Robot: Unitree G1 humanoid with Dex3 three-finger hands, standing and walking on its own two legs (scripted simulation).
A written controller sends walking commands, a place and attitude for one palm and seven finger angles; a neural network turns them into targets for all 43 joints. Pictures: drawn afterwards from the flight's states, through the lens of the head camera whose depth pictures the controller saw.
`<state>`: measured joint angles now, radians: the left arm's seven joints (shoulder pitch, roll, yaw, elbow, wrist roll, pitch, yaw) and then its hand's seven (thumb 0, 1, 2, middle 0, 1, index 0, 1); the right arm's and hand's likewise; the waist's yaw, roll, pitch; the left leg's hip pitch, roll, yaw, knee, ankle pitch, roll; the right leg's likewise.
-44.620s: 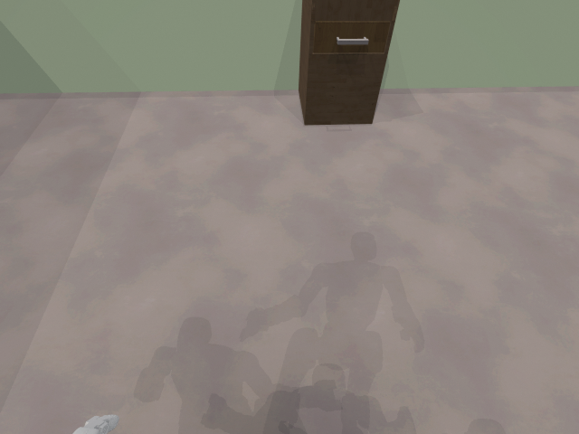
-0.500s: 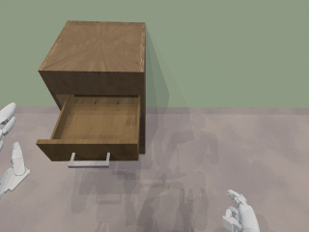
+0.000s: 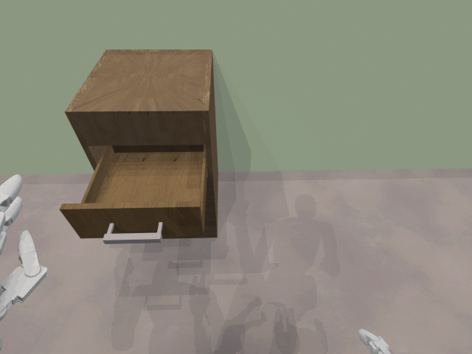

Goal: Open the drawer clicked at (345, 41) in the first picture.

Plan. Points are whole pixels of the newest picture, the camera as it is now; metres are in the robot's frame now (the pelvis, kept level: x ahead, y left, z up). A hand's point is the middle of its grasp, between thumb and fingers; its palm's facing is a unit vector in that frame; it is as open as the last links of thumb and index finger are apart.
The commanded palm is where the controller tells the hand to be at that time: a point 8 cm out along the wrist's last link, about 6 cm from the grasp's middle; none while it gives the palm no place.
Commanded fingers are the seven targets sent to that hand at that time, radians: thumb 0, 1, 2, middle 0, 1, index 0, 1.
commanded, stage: stop stepping back and stand still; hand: left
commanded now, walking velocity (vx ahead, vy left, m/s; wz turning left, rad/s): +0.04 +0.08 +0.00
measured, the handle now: (134, 232) +0.49 +0.31 -0.25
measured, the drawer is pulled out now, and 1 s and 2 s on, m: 0.26 0.26 0.26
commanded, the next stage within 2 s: let the arm hang, fingers relaxed in 0.28 s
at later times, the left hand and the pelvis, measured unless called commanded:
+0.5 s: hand (66, 314) +0.19 +0.28 -0.01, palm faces +0.21 -0.87 -0.44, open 7.4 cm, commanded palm none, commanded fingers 0.00 0.90 0.90 -0.20 -0.30 -0.20 -0.30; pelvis -0.01 +0.03 -0.01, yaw +3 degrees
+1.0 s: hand out of the picture -0.03 +0.22 -0.17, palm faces +0.04 -0.97 -0.23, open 7.3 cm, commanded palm none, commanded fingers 0.00 0.90 0.90 -0.20 -0.30 -0.20 -0.30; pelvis -0.01 +0.03 +0.00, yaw +1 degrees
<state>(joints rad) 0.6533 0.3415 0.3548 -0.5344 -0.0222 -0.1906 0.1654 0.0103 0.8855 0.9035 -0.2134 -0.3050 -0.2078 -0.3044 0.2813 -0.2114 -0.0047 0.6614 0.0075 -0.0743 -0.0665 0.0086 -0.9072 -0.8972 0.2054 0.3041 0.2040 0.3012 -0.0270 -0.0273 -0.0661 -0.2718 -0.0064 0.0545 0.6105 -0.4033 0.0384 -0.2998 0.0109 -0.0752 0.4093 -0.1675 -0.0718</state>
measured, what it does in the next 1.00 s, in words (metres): steps on the spot: left foot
